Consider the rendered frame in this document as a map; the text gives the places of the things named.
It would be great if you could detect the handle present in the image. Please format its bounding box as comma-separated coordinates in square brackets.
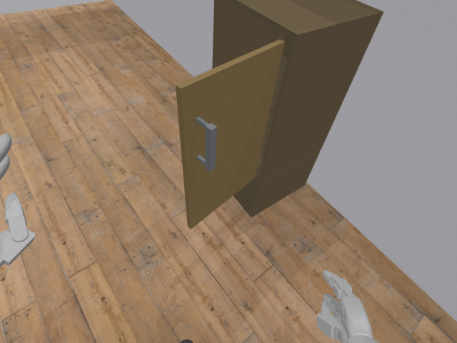
[196, 117, 217, 172]

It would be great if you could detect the cupboard door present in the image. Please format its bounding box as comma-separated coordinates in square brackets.
[176, 39, 285, 229]

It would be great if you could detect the left robot hand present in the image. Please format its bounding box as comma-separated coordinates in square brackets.
[0, 134, 35, 267]

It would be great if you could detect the right robot hand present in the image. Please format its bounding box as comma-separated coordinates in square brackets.
[317, 270, 373, 343]

